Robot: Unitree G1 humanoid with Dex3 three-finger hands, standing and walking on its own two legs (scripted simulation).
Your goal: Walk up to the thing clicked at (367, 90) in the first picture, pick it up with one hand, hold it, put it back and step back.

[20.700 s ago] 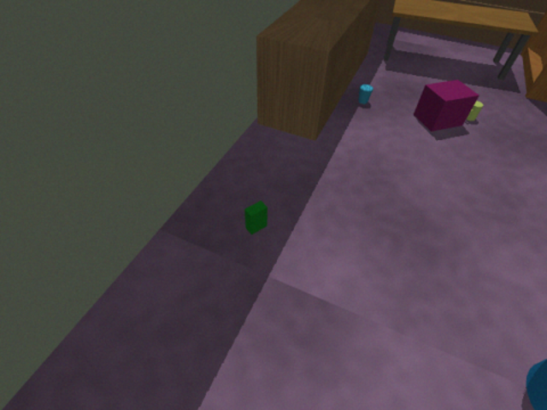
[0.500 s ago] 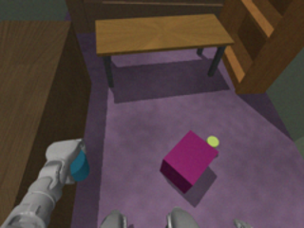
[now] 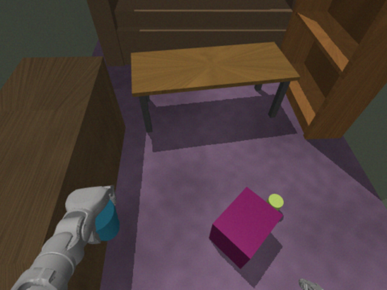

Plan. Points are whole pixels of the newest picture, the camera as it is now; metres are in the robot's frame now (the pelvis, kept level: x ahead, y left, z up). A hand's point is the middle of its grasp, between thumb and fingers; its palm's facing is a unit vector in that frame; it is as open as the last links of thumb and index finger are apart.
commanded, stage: hold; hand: left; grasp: from above
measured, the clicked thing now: (101, 221) +0.31 +0.23 -0.13
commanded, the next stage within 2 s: crouch in 1.70 s
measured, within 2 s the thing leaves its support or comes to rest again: neither
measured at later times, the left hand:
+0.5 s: hand (91, 219) +0.29 +0.22 -0.05, palm faces -0.48 -0.06 -0.87, open 11.1 cm
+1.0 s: hand (88, 228) +0.26 +0.22 -0.03, palm faces -0.48 -0.06 -0.88, open 11.1 cm
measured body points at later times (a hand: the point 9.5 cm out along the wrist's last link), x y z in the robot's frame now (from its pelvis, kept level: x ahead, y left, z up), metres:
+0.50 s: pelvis +0.00 +0.00 +0.01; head +0.02 -0.02 +0.46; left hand +0.31 +0.22 +0.00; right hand +0.11 -0.27 -0.11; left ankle +0.00 +0.12 -0.72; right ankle +0.00 -0.14 -0.72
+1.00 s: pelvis -0.02 -0.01 +0.02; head -0.01 -0.02 +0.47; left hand +0.29 +0.22 +0.02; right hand +0.12 -0.27 -0.10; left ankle +0.00 +0.12 -0.72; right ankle +0.00 -0.14 -0.72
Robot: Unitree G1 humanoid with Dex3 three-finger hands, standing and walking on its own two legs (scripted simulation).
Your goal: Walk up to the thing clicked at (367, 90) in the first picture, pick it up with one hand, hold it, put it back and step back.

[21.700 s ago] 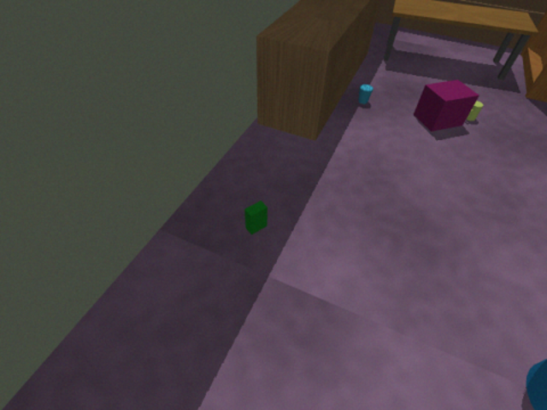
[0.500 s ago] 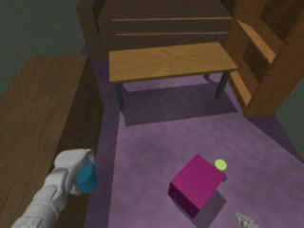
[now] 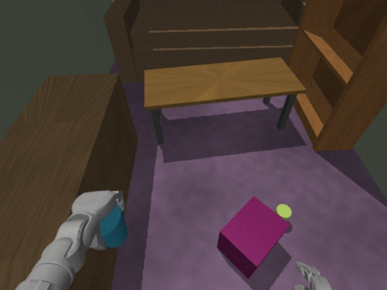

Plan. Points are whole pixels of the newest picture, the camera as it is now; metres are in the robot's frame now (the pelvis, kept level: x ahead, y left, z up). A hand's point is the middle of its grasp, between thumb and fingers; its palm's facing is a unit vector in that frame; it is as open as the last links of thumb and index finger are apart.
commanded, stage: hold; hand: left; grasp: from above
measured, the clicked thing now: (109, 227) +0.29 +0.22 -0.10
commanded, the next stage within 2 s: crouch in 0.70 s
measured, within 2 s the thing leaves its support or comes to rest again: neither
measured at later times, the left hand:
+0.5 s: hand (99, 225) +0.28 +0.23 -0.05, palm faces -0.49 -0.06 -0.87, open 11.1 cm
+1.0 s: hand (101, 224) +0.28 +0.22 -0.05, palm faces -0.48 -0.06 -0.88, open 11.1 cm
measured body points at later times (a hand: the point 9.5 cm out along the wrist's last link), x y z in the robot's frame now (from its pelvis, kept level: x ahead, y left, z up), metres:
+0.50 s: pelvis +0.00 +0.00 +0.00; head +0.01 -0.02 +0.45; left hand +0.30 +0.23 +0.00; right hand +0.15 -0.25 -0.11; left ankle +0.01 +0.13 -0.73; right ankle +0.02 -0.14 -0.73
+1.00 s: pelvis +0.00 +0.00 +0.00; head +0.02 -0.02 +0.45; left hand +0.30 +0.22 +0.00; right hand +0.14 -0.26 -0.11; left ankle +0.01 +0.13 -0.73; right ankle +0.02 -0.14 -0.73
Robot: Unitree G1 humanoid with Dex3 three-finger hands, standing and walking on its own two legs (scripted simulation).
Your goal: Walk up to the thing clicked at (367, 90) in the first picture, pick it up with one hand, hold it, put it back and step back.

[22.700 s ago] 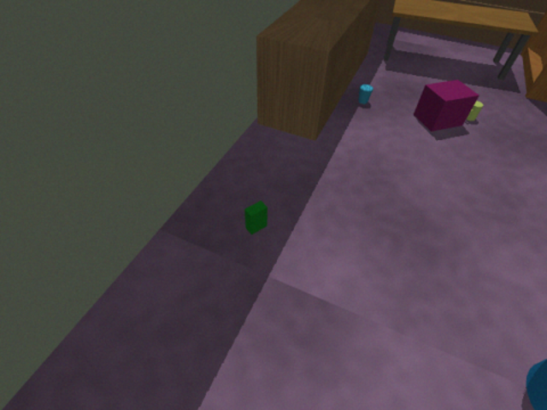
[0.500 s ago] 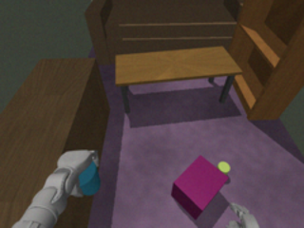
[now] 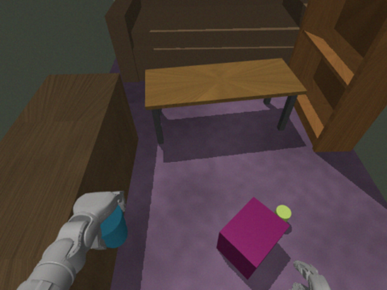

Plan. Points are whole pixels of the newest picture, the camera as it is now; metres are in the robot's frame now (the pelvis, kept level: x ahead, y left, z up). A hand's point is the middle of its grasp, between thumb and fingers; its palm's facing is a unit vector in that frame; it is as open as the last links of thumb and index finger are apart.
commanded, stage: crouch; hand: left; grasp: from above
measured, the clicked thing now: (109, 227) +0.29 +0.22 -0.10
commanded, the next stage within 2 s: lower in 1.84 s
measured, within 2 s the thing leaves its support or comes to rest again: neither
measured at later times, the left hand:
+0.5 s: hand (119, 231) +0.34 +0.24 -0.25, palm faces -0.43 +0.03 -0.90, open 11.1 cm
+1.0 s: hand (133, 243) +0.38 +0.25 -0.48, palm faces -0.47 -0.01 -0.88, open 11.1 cm
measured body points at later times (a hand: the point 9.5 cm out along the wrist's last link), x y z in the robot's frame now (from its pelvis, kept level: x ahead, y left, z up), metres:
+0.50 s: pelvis -0.04 +0.01 -0.14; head +0.09 +0.02 +0.29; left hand +0.36 +0.24 -0.20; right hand +0.01 -0.29 -0.25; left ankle +0.01 +0.13 -0.74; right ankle +0.01 -0.14 -0.74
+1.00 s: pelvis -0.06 +0.01 -0.31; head +0.17 +0.05 +0.08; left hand +0.40 +0.25 -0.43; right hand -0.01 -0.27 -0.43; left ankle +0.01 +0.13 -0.74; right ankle +0.01 -0.14 -0.74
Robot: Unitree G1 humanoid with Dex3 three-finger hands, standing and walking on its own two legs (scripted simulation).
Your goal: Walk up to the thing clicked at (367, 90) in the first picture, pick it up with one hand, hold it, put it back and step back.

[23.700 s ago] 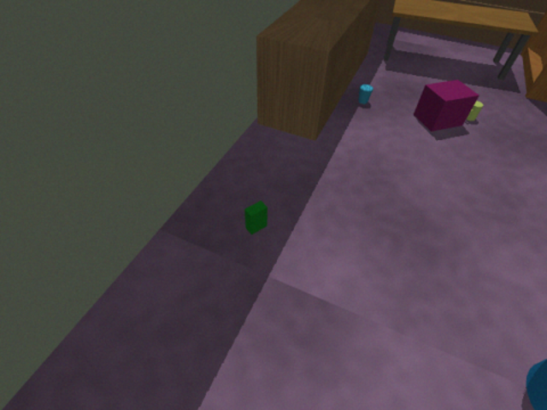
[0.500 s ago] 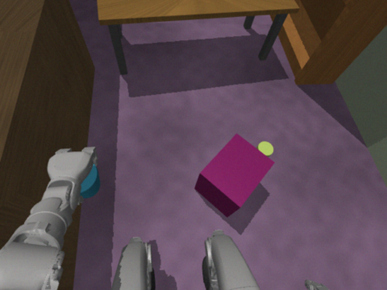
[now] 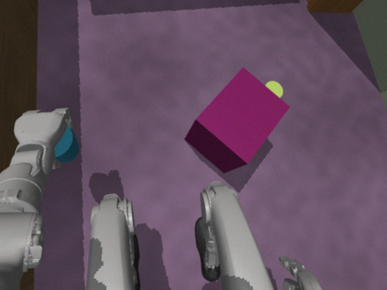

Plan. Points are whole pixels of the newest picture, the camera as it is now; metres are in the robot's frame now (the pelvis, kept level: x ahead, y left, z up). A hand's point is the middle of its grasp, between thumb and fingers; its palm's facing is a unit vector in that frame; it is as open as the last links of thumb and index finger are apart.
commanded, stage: crouch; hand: left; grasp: from above
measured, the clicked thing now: (58, 145) +0.44 +0.26 -0.22
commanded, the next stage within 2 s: lower in 0.84 s
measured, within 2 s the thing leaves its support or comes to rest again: neither
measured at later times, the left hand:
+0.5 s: hand (62, 143) +0.45 +0.26 -0.25, palm faces -0.49 -0.04 -0.87, open 11.1 cm
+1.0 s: hand (68, 143) +0.47 +0.26 -0.29, palm faces -0.48 -0.04 -0.88, open 11.1 cm
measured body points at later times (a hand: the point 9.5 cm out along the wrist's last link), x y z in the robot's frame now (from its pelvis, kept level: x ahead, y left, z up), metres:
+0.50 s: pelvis -0.01 +0.00 -0.07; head +0.24 +0.05 +0.30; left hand +0.48 +0.26 -0.20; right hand +0.02 -0.29 -0.18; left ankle +0.07 +0.12 -0.43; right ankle +0.08 -0.14 -0.43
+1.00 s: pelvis -0.01 +0.00 -0.11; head +0.24 +0.05 +0.25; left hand +0.49 +0.26 -0.24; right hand +0.00 -0.28 -0.21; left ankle +0.07 +0.12 -0.43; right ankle +0.08 -0.14 -0.43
